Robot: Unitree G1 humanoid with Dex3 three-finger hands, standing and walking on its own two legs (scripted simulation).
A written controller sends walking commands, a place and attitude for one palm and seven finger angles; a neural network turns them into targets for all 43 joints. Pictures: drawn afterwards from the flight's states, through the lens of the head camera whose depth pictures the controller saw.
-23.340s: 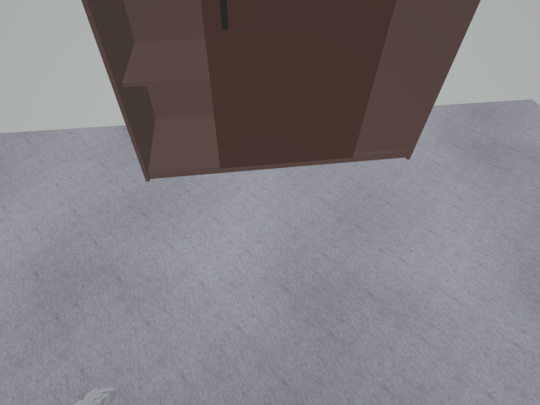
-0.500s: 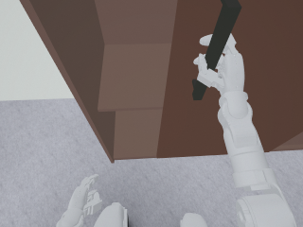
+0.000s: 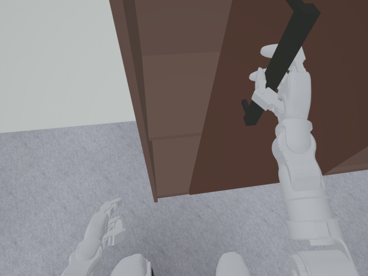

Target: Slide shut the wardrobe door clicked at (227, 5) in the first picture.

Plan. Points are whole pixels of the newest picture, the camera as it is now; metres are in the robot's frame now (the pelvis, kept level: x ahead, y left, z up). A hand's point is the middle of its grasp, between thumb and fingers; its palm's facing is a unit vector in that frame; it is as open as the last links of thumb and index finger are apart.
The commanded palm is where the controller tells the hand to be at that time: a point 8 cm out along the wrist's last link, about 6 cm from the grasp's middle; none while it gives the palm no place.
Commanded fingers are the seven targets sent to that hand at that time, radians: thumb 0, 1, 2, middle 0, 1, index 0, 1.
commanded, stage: step sideways, sliding the door along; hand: right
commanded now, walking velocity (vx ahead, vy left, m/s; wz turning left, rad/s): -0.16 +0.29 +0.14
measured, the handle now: (266, 71) +0.45 -0.16 +0.17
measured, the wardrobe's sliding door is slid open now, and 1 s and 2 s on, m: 0.17 0.00 0.00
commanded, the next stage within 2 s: stop walking and hold the door there in 0.60 s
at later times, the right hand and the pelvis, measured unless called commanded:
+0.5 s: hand (166, 99) +0.38 +0.03 +0.17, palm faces +0.06 +1.00 -0.06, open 6.2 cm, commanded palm +0.35 +0.05 +0.17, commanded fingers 0.00 -0.90 -0.90 0.45 1.40 0.45 1.40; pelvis -0.01 +0.13 +0.01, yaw +1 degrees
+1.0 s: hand (168, 96) +0.39 +0.03 +0.17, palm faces +0.34 +0.91 -0.23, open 6.1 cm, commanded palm +0.35 +0.00 +0.16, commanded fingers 0.00 -0.90 -0.90 0.45 1.40 0.45 1.40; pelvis -0.01 +0.25 +0.02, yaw +7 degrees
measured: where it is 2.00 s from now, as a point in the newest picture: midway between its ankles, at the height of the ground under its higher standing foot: outside the picture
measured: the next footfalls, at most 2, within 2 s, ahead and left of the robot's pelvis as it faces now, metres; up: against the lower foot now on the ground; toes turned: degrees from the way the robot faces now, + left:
right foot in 0.08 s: +0.03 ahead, -0.20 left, +0.00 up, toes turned -6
right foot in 0.42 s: +0.03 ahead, -0.07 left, +0.00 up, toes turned -8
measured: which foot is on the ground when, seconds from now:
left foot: down 0.00-0.44, up 0.46-0.64, down 0.66-1.00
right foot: up 0.00-0.06, down 0.08-0.26, up 0.28-0.40, down 0.42-0.68, up 0.70-0.92, down 0.94-1.00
